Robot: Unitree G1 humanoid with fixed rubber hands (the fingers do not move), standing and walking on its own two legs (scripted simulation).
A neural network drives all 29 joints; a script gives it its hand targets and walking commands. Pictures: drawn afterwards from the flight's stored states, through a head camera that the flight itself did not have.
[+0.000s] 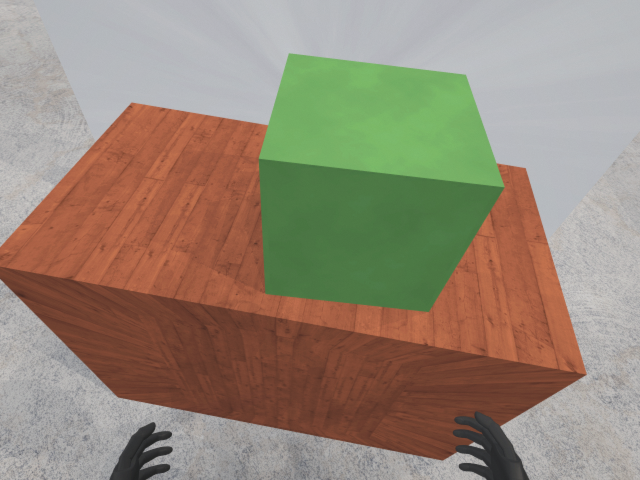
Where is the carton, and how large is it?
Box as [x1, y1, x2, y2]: [259, 53, 504, 311]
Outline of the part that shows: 289,53 259,156 265,293 428,311 504,187 466,76 463,74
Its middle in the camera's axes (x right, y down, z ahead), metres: +0.07 -0.09 +0.62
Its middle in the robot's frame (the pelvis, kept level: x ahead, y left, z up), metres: +0.53 -0.05 +0.05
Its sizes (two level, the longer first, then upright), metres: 0.279 0.263 0.284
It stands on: a pedestal, 0.69 m high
